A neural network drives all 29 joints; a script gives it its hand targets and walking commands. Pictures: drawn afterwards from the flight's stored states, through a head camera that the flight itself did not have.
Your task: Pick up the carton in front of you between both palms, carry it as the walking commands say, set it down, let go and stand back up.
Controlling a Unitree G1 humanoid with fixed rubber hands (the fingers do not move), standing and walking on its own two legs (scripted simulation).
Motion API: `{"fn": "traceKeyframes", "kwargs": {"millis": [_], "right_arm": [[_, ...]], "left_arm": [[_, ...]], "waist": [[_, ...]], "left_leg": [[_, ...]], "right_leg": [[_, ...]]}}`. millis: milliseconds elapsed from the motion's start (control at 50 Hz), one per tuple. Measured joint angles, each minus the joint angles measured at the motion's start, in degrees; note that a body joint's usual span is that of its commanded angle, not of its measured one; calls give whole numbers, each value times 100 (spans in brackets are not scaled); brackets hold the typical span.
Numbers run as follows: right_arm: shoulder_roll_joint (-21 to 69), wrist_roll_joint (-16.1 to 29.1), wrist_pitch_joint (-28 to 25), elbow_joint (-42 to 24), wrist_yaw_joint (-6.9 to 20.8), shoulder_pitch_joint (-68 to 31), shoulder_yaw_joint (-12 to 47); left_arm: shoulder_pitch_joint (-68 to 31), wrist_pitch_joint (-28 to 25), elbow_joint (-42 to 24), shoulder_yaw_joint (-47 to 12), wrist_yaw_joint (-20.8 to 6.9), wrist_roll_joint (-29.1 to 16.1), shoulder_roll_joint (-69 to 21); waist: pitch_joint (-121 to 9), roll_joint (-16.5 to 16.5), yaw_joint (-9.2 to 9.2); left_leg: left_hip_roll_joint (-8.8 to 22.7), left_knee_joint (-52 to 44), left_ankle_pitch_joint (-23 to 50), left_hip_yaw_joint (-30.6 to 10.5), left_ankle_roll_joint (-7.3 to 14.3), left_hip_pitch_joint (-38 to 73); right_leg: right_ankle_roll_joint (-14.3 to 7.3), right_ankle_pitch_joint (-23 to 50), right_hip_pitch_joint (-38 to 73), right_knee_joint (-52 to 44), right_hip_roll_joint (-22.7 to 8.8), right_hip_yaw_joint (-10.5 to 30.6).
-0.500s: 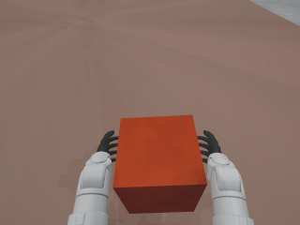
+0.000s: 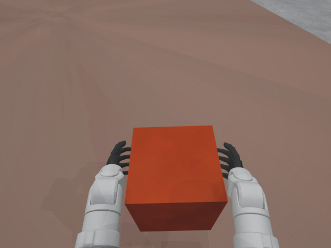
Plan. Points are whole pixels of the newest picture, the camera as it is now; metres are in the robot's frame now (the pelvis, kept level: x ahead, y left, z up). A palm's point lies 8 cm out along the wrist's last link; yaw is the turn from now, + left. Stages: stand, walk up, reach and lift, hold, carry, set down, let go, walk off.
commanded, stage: hold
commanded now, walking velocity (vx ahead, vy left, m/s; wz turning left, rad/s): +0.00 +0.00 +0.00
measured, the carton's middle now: (174, 181) +0.30 -0.01 -0.05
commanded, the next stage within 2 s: set down in 0.18 s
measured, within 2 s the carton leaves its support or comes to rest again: neither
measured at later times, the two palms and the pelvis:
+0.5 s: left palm (111, 165) +0.32 +0.16 +0.00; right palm (222, 166) +0.32 -0.14 +0.01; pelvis -0.01 +0.02 -0.01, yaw -1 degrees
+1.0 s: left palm (120, 187) +0.35 +0.17 -0.20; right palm (203, 182) +0.38 -0.13 -0.19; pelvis -0.04 -0.01 -0.12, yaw -2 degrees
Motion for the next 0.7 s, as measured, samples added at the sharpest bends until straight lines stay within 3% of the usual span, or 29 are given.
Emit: {"fn": "traceKeyframes", "kwargs": {"millis": [260,360,460,560,700], "right_arm": [[37,-80,-40,202,20,-152,-53],[155,-331,-209,665,117,-563,-547],[194,-785,-733,1496,290,-1279,-1316],[108,-1070,-1368,1994,382,-1798,-1675],[2,-803,-2573,2208,260,-2033,-1533]], "left_arm": [[-23,-33,67,123,-4,0,-3],[-462,-205,586,541,-64,150,-115],[-1206,-719,1408,1365,-144,538,-319],[-1676,-1389,1844,1816,-177,838,-383],[-1755,-2621,1900,1770,-116,671,-262]], "waist": [[-28,46,65],[0,54,65],[118,33,134],[228,15,196],[246,73,230]], "left_leg": [[-99,19,-16,-18,87,-18],[-142,212,-103,-37,113,-159],[-209,648,-270,-89,131,-599],[-219,1126,-359,-174,108,-1508],[-165,1870,-374,-378,-9,-3540]], "right_leg": [[73,40,-19,-41,-40,163],[27,-70,-181,189,-32,229],[-11,-297,-681,740,5,319],[62,-426,-1605,1284,79,317],[71,-520,-3629,2100,245,167]]}}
